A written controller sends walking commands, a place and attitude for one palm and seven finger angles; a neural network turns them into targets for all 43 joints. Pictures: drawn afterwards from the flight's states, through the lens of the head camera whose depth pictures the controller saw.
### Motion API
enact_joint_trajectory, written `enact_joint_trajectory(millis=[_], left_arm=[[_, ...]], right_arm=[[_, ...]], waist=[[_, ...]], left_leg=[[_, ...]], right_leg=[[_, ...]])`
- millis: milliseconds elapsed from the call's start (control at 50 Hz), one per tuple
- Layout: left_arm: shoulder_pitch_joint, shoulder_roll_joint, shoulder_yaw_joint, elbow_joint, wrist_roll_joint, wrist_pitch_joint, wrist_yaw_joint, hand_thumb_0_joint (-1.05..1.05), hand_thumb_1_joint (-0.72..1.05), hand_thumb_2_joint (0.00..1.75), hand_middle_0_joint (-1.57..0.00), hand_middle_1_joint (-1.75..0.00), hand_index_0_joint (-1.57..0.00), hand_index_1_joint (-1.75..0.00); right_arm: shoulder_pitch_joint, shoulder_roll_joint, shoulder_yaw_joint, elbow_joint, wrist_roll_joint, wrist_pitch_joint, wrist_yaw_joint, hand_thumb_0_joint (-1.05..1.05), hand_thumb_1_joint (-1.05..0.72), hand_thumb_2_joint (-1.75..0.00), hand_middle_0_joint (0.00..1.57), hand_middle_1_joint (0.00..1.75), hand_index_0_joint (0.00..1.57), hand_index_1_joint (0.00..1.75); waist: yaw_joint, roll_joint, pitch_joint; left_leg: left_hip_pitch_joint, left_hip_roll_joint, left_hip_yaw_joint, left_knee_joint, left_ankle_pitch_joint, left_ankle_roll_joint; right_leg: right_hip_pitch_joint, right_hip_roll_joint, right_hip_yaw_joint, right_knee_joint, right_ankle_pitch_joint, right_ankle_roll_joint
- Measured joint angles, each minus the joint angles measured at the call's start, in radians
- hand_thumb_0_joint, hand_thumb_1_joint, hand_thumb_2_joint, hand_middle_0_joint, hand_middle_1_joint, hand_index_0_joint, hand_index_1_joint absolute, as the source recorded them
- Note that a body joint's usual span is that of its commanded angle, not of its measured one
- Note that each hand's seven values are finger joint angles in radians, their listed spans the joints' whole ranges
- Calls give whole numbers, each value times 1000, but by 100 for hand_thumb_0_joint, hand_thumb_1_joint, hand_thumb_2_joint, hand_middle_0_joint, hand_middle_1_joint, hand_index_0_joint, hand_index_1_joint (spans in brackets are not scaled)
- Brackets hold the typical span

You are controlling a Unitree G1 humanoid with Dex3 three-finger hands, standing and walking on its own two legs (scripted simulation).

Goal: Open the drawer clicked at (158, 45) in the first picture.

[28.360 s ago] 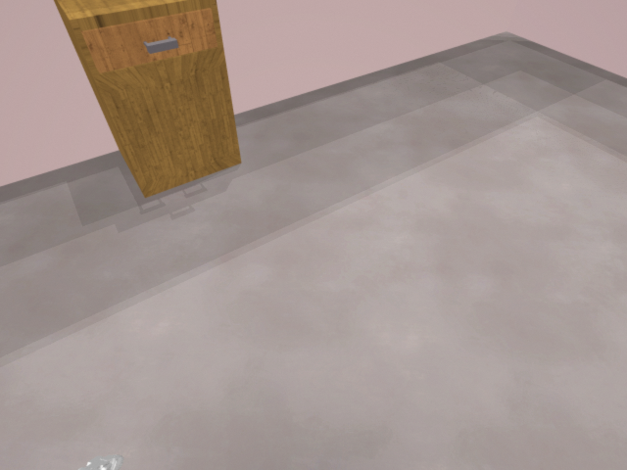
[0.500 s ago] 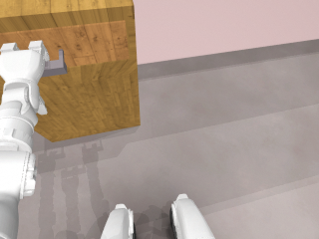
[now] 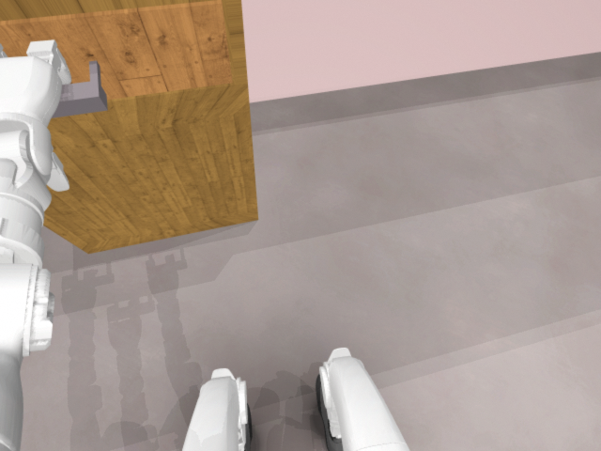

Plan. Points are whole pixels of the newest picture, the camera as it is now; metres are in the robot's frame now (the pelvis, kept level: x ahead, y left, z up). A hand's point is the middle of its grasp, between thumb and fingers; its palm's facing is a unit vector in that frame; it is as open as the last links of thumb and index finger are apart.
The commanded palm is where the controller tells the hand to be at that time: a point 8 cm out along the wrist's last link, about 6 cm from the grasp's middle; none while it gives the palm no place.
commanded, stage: lift the fingers back up to retry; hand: left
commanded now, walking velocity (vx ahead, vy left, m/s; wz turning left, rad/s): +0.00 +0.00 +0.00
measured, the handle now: (59, 87) +0.60 +0.27 +0.02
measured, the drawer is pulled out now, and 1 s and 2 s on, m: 0.00 0.00 0.00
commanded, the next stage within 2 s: re-aim the fingers above the handle in 0.86 s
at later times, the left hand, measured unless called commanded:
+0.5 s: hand (33, 104) +0.54 +0.27 +0.06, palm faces -0.04 +0.00 -1.00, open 13.8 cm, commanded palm +0.53 +0.26 +0.11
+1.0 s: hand (19, 99) +0.53 +0.27 +0.08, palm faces -0.05 -0.01 -1.00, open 13.8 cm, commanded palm +0.52 +0.27 +0.13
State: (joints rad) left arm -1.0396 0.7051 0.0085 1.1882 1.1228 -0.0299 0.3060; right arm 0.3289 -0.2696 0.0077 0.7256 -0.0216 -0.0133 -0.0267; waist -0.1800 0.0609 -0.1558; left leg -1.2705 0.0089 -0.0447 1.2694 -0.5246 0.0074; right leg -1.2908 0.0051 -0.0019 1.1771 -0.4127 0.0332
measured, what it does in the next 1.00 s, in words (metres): rises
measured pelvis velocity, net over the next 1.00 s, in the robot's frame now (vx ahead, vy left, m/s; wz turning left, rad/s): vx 0.06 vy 0.01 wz -0.01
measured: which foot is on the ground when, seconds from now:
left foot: down 0.00-1.00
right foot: down 0.00-1.00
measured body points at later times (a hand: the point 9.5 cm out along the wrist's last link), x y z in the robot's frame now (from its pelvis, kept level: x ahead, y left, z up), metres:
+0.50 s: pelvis +0.02 +0.00 +0.04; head +0.17 +0.01 +0.46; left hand +0.54 +0.27 +0.11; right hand +0.01 -0.27 -0.09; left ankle +0.02 +0.11 -0.62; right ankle +0.06 -0.14 -0.62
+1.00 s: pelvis +0.06 +0.01 +0.07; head +0.18 +0.01 +0.50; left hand +0.53 +0.27 +0.13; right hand +0.07 -0.27 -0.06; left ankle +0.02 +0.11 -0.62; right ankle +0.07 -0.14 -0.62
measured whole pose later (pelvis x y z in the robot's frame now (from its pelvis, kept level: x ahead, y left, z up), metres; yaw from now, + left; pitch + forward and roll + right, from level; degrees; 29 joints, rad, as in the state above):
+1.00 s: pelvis +0.06 +0.01 +0.07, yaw -1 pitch +23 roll -2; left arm -0.76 0.55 0.05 1.05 1.10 -0.07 0.36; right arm 0.33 -0.27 -0.06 0.76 -0.03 0.07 0.00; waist -0.10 0.06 -0.16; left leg -0.84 0.02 -0.01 0.92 -0.48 0.02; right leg -0.87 0.01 0.02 0.84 -0.37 0.04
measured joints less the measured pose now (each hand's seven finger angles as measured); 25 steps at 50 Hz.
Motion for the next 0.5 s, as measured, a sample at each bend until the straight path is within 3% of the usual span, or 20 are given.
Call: enact_joint_trajectory(millis=[320,500], left_arm=[[53,-16,30,-60,-15,-14,-33,0,-49,30,-30,-127,-32,-120],[111,-60,50,-68,-13,-21,23,0,-49,30,-32,-122,-32,-120]], right_arm=[[12,10,-12,12,-1,3,-1,0,-91,-90,20,30,20,30],[16,10,-14,32,-7,24,7,0,-91,-90,20,30,20,30]], waist=[[6,4,12],[13,-1,11]], left_leg=[[52,4,0,-50,12,1],[187,8,5,-164,31,3]], right_leg=[[56,3,-1,-57,15,1],[192,5,3,-173,35,2]])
